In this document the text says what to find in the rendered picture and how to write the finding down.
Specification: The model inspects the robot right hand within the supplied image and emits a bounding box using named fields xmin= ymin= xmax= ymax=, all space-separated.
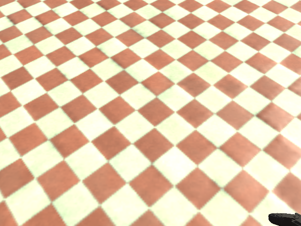
xmin=268 ymin=213 xmax=301 ymax=226

